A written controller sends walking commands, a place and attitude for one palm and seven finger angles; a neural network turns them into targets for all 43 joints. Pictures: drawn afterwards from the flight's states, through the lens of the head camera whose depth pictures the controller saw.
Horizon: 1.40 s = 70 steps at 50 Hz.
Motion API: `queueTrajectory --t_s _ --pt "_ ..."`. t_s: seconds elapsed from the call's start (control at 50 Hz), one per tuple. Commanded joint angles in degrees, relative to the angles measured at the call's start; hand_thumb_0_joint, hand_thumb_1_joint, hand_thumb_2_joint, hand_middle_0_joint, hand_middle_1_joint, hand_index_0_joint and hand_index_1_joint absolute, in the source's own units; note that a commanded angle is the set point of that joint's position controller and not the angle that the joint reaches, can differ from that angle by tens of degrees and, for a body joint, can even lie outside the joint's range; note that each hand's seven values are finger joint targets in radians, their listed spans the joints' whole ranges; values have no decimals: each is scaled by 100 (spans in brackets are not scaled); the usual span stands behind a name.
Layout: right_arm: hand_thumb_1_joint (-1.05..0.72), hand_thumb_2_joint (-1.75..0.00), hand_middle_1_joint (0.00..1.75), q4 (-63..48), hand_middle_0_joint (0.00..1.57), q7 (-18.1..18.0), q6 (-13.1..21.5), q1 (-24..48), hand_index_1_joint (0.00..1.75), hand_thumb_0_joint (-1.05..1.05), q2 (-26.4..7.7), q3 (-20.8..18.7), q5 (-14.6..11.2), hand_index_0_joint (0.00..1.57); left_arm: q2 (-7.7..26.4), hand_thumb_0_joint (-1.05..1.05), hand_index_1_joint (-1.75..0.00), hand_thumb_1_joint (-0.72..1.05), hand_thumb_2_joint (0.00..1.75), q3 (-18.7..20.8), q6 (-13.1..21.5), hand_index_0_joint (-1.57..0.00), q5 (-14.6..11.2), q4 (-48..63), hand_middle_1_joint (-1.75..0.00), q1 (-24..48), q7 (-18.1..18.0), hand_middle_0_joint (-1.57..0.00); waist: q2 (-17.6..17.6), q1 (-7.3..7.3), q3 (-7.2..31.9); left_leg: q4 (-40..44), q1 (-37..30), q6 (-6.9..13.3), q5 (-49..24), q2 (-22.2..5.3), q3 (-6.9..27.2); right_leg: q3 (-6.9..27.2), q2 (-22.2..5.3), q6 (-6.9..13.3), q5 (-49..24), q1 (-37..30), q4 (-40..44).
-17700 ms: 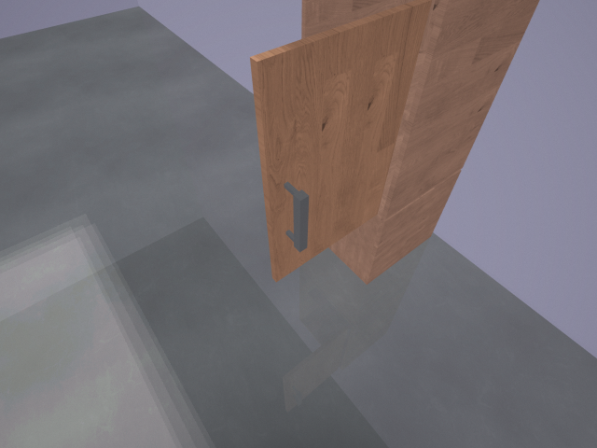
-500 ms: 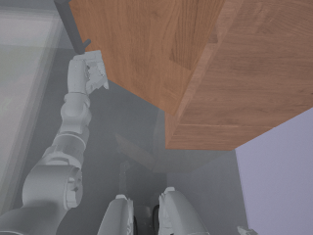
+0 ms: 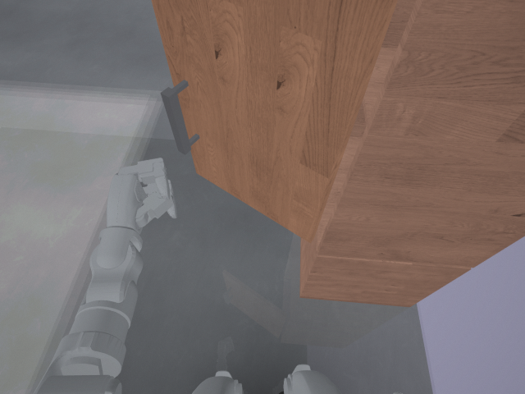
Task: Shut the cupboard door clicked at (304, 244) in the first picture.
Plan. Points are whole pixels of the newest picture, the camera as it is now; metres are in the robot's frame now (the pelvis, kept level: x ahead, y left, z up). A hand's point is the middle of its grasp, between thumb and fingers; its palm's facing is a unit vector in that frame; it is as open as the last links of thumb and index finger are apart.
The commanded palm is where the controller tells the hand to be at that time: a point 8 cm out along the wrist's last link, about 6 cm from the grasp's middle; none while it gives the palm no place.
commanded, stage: draw the hand back to the body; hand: left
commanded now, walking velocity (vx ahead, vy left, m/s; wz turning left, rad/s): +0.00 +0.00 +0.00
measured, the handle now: (183, 118) +0.65 +0.17 -0.03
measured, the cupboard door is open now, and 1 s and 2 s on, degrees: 60 60 60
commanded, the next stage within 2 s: step back with the hand held close in 1.22 s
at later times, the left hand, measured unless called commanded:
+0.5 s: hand (49, 235) +0.28 +0.23 +0.16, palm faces +0.25 -0.93 -0.27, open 3.7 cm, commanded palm +0.24 +0.28 +0.17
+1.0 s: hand out of the picture +0.19 +0.30 +0.23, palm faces +0.50 -0.76 -0.42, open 7.0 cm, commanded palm +0.15 +0.33 +0.24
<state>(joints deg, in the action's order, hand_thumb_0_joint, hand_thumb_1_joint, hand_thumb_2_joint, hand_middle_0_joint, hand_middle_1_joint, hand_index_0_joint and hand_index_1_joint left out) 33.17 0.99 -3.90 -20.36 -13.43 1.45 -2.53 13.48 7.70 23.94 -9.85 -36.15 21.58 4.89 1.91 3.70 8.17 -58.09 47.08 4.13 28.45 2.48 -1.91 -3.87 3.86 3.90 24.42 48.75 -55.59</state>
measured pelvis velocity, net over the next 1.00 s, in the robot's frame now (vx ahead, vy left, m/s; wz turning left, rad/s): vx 0.02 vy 0.02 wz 0.03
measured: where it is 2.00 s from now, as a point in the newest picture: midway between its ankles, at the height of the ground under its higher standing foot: outside the picture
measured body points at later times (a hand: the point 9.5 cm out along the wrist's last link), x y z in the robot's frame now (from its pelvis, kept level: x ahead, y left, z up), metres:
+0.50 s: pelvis +0.03 +0.02 +0.06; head +0.02 +0.01 +0.51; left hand +0.26 +0.28 +0.17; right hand +0.24 -0.18 -0.01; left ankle -0.01 +0.07 -0.67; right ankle +0.02 -0.08 -0.67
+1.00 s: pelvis +0.02 +0.02 +0.07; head +0.00 +0.00 +0.52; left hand +0.16 +0.34 +0.25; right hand +0.21 -0.19 -0.02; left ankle -0.01 +0.07 -0.67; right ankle +0.02 -0.08 -0.67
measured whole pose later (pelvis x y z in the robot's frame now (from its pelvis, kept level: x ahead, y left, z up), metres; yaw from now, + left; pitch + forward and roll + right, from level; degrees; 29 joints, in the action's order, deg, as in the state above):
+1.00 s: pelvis +0.02 +0.02 +0.07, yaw +2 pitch -3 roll -1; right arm 35.1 -3.1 3.3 -11.6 -14.0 0.8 -1.7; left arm 20.7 20.4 4.2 -4.3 21.7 -27.0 -6.6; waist 5.1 -4.0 0.0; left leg -24.9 5.8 5.4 15.8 5.3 -0.1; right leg -2.8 1.9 1.6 13.3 7.5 -24.0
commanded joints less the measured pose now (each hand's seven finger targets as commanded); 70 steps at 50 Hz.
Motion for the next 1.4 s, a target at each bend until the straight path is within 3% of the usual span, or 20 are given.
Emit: queueTrajectory --t_s 0.0,0.08,0.12,0.14,0.18,0.24,0.26,0.46,0.58,0.7,0.82,0.88,0.96,1.04,1.12,1.22,1.32,1.34,1.36,1.38 --pt "-90 -90 30 -715 20 -145 398 156 30 0 -861 -359 -63 20 604 0 -150 90 90 -179 385 -130 -94 1713 -150 1381 280 -130 258 74 1626 991 -1156 -179 -1326 -181 384 551 -256 -230 -1373 -1816 1039" --pt "-90 -90 30 -953 20 -138 415 414 30 0 -873 -321 -142 20 845 0 -141 90 90 13 -6 -122 -219 2112 -141 235 485 -122 414 -197 1548 1351 -1609 -243 -1800 -219 449 411 -248 -193 -1666 -2134 1127" --pt "-90 -90 30 -1098 20 -155 445 620 30 0 -846 -288 -169 20 985 0 -135 90 90 189 -219 -116 -352 2525 -135 45 517 -116 188 -278 1379 1512 -1613 -244 -1858 -228 458 392 -267 -193 -1769 -2406 1222" --pt "-90 -90 30 -1289 20 -283 274 1032 30 0 -657 -355 -164 20 1171 0 -132 90 90 -120 -445 -113 207 3231 -132 -14 1 -113 -64 -440 1716 1836 -1960 -278 -1913 -245 462 723 -404 -174 -1650 -2946 1534" --pt "-90 -90 30 -1458 20 -453 228 1117 30 0 -598 -297 -151 20 1120 0 -126 90 90 -46 -828 -108 232 3817 -126 -592 -435 -108 -217 -411 1346 2030 -1954 -235 -1898 -268 440 721 -435 -227 -1767 -3228 1764" --pt "-90 -90 30 -1389 20 -579 225 1270 30 0 -572 -216 -135 20 1156 0 -117 90 90 -81 -1189 -100 395 4429 -117 -891 -781 -100 133 -395 986 2374 -2463 -260 -2282 -369 547 616 -432 -191 -1983 -3374 1972" --pt "-90 -90 30 -1364 20 -611 240 1275 30 0 -561 -209 -121 20 1173 0 -114 90 90 -40 -1311 -97 416 4511 -114 -1025 -858 -97 -34 -376 804 2461 -2583 -248 -2330 -391 535 586 -431 -206 -2027 -3421 2099" --pt "-90 -90 30 -1146 20 -603 542 1436 30 0 -545 -75 -3 20 1095 0 -84 90 90 171 -1887 -69 542 5511 -84 -2492 -1061 -69 127 -460 111 3257 -3808 -471 -3415 -521 707 336 -410 -177 -2324 -3973 2932" --pt "-90 -90 30 -1058 20 -523 672 1593 30 0 -536 -76 66 20 1616 0 -66 90 90 944 -1928 -53 533 6252 -66 -3226 -1124 -53 93 -610 12 3510 -3929 -523 -3752 -520 643 336 -428 -174 -2535 -4455 3227" --pt "-90 -90 30 -984 20 -448 861 1635 30 0 -503 -116 86 20 1782 0 -48 90 90 1458 -1855 -36 526 7006 -48 -3917 -1180 -36 377 -695 22 3612 -4035 -587 -4023 -530 671 315 -434 -181 -2552 -4663 3301" --pt "-90 -90 30 -890 20 -405 973 1656 30 0 -544 -221 69 20 2039 0 -30 90 90 2097 -1738 -20 475 7210 -30 -4591 -1207 -20 161 -760 -318 3758 -3780 -568 -3309 -526 657 309 -411 -190 -2149 -4609 3387" --pt "-90 -90 30 -777 20 -397 990 1635 30 0 -633 -275 62 20 1524 0 -30 90 90 1632 -1742 -20 522 6719 -30 -4517 -1153 -20 -24 -616 -847 3883 -3668 -524 -2609 -542 666 300 -417 -208 -1695 -4203 3484" --pt "-90 -90 30 -748 20 -443 1059 1603 30 0 -670 -294 79 20 1648 0 -30 90 90 1654 -1628 -20 562 6760 -30 -4094 -1202 -20 41 -617 -723 3966 -3661 -434 -1931 -494 738 329 -432 -220 -1392 -4187 3438" --pt "-90 -90 30 -760 20 -489 1190 1670 30 0 -617 -264 104 20 1879 0 -30 90 90 1792 -1537 -20 580 7255 -30 -4044 -1258 -20 354 -716 -248 3921 -3760 -392 -2119 -435 683 377 -452 -194 -1531 -4534 3394" --pt "-90 -90 30 -715 20 -506 1284 1714 30 0 -571 -220 99 20 1986 0 -30 90 90 1896 -1526 -20 593 7377 -30 -4121 -1293 -20 614 -743 -464 3929 -3643 -435 -2230 -427 676 403 -428 -159 -1598 -4557 3425" --pt "-90 -90 30 -653 20 -461 1245 1654 30 0 -558 -228 99 20 1821 0 -30 90 90 1896 -1558 -20 553 6913 -30 -4365 -1232 -20 305 -721 -874 3931 -3543 -465 -2368 -442 615 381 -415 -160 -1628 -4399 3491" --pt "-90 -90 30 -688 20 -414 1164 1625 30 0 -599 -295 96 20 1729 0 -30 90 90 1853 -1552 -20 509 6756 -30 -4525 -1145 -20 -22 -709 -644 3843 -3653 -380 -2502 -439 484 431 -448 -199 -1758 -4428 3512" --pt "-90 -90 30 -872 20 -459 1049 1568 30 0 -827 -395 88 20 2387 0 -30 90 90 2586 -1269 -20 549 7112 -30 -3828 -1231 -20 107 -472 -801 3627 -3149 -173 -1765 -543 708 1209 -810 -144 -1843 -4203 3684" --pt "-90 -90 30 -734 20 -485 980 1480 30 0 -749 -398 123 20 2018 0 -30 90 90 2324 -1216 -20 526 6634 -30 -4419 -1215 -20 -226 -428 -655 3346 -3276 -132 -1557 -478 710 1396 -1081 -71 -1657 -3987 3806" --pt "-90 -90 30 -736 20 -470 930 1524 30 0 -743 -418 139 20 2025 0 -30 90 90 2303 -1183 -20 544 6702 -30 -4474 -1219 -20 -287 -438 -634 3156 -3329 -129 -1607 -430 695 1547 -1220 -16 -1763 -3874 3894"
